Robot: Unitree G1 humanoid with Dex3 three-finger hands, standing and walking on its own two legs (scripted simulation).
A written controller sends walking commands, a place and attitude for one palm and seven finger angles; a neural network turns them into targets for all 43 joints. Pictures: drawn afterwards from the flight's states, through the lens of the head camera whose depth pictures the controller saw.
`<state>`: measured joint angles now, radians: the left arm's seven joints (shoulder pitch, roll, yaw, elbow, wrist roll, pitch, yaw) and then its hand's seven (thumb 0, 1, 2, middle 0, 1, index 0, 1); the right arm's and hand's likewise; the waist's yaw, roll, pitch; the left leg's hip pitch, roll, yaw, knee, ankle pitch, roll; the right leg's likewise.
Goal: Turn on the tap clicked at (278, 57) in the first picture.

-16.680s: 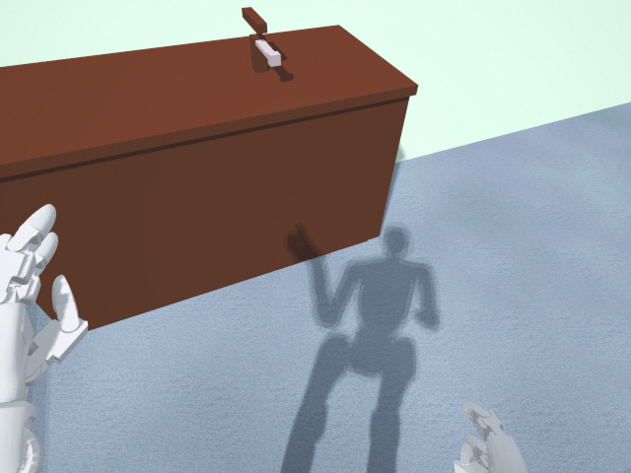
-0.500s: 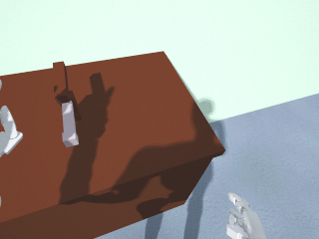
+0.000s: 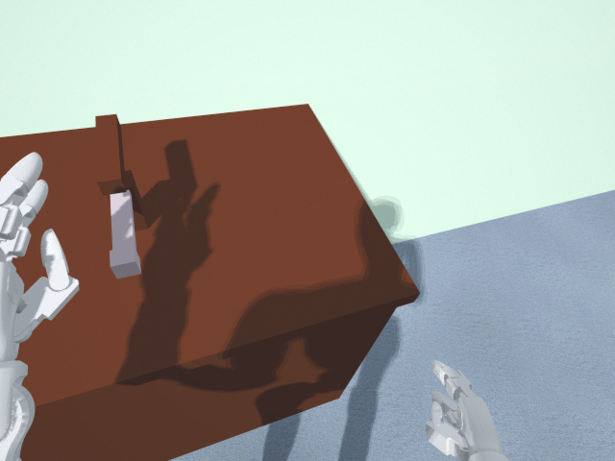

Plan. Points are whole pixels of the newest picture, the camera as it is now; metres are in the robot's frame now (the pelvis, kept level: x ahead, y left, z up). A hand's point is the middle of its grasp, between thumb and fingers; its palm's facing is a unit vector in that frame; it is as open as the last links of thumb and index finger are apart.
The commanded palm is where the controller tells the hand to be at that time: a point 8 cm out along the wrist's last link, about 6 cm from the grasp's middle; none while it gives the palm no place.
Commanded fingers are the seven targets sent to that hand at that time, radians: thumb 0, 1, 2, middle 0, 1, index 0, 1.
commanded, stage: shuffle to correct the standing spot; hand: left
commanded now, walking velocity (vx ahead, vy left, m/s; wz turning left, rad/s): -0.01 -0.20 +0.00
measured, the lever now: (125, 262) +0.31 +0.26 +0.06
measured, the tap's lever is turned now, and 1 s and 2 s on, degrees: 0 0 0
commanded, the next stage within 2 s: none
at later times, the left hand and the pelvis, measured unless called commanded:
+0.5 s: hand (131, 304) +0.22 +0.19 +0.16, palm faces +0.32 -0.88 -0.36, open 7.4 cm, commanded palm +0.16 +0.23 +0.17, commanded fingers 0.00 0.90 0.90 -0.20 -0.30 -0.20 -0.30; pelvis -0.01 -0.05 -0.01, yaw +0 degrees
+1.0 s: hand (138, 301) +0.22 +0.19 +0.16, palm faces +0.32 -0.86 -0.40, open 7.4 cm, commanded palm +0.16 +0.22 +0.17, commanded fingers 0.00 0.90 0.90 -0.20 -0.30 -0.20 -0.30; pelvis +0.00 -0.06 -0.01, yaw +0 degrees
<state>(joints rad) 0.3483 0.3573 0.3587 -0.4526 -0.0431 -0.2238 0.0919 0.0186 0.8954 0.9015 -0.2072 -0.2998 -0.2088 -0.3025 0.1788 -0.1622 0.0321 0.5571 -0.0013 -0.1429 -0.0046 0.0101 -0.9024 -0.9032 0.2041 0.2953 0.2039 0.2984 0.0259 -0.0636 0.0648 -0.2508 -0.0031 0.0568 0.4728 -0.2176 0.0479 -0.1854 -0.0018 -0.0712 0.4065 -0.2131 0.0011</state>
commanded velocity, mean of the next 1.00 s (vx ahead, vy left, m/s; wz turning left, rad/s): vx -0.03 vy -0.20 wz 0.00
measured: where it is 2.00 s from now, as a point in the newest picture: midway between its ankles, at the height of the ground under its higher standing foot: outside the picture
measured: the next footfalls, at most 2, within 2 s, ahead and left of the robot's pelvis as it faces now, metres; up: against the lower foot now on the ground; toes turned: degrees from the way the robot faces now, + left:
none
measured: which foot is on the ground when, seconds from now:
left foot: down 0.00-1.00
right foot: down 0.00-1.00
